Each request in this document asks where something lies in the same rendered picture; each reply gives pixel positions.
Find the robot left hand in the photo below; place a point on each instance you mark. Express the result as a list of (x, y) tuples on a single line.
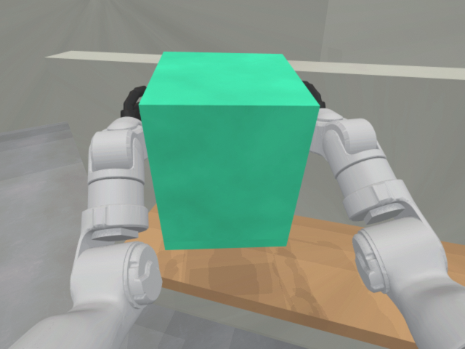
[(131, 107)]

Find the carton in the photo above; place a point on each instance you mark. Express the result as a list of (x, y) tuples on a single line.
[(227, 137)]

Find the robot right forearm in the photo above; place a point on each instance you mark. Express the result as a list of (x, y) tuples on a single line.
[(371, 191)]

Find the right robot upper arm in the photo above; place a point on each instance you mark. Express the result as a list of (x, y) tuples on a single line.
[(401, 258)]

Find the robot right hand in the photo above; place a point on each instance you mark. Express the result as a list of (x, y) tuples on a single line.
[(315, 94)]

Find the table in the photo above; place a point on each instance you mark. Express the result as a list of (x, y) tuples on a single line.
[(312, 281)]

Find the left robot upper arm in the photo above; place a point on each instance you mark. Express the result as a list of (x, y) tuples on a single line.
[(110, 287)]

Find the robot left forearm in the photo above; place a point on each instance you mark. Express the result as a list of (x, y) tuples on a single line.
[(116, 178)]

